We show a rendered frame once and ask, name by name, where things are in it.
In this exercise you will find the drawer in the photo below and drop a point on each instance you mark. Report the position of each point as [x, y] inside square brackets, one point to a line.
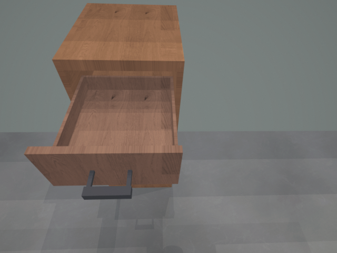
[115, 124]

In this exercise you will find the handle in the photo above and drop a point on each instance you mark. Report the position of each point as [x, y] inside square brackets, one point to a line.
[107, 192]

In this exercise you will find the cabinet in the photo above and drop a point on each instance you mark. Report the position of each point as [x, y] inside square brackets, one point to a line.
[123, 40]

